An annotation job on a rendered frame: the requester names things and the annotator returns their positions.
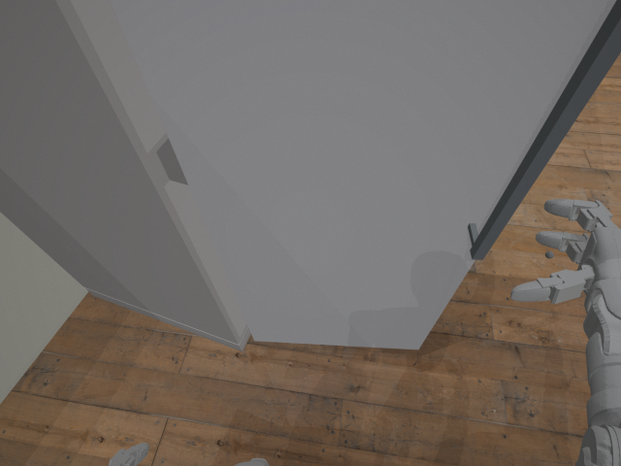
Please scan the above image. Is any fridge door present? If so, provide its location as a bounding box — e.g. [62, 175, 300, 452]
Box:
[111, 0, 616, 350]

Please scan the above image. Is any right robot upper arm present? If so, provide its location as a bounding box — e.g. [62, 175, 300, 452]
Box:
[575, 424, 621, 466]

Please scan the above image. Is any robot right forearm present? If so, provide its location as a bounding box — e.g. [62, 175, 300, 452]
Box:
[583, 279, 621, 428]

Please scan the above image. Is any left robot hand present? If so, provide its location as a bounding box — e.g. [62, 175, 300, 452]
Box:
[109, 443, 149, 466]

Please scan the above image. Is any handle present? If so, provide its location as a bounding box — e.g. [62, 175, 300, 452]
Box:
[468, 0, 621, 260]

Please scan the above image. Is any right robot hand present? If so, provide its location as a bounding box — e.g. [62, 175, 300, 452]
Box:
[510, 199, 621, 304]

